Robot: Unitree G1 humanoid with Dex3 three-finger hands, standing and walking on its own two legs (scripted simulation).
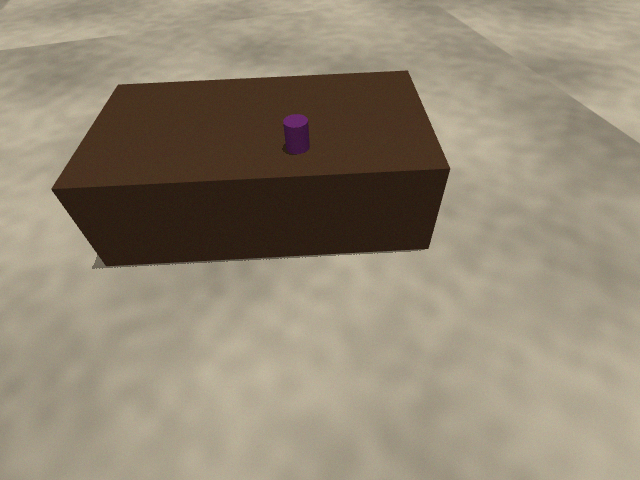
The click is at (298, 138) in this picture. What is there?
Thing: squat round
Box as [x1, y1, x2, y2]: [283, 114, 309, 153]
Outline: 289,115 283,120 286,148 288,151 292,153 304,152 309,147 307,118 299,114
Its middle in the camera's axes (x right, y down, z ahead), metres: -0.09 -0.37 +1.38
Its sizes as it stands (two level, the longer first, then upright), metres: 0.087 0.087 0.109
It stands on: a support 0.42 m high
